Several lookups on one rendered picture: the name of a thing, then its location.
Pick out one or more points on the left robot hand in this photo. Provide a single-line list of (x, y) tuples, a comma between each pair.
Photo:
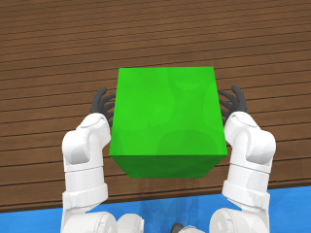
[(97, 104)]

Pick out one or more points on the right robot upper arm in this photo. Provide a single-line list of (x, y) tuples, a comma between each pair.
[(225, 220)]

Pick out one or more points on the robot right forearm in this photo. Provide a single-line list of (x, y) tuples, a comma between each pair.
[(250, 165)]

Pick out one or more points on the robot left forearm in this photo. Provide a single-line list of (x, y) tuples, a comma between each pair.
[(83, 161)]

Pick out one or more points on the right robot foot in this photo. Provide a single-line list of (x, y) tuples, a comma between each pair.
[(176, 228)]

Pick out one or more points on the right robot hand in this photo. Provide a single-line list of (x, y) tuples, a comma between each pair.
[(238, 104)]

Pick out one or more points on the left robot thigh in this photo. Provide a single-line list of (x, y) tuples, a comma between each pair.
[(130, 223)]

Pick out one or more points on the carton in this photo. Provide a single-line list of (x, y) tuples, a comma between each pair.
[(167, 123)]

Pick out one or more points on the left robot upper arm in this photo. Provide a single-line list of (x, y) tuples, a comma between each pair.
[(98, 222)]

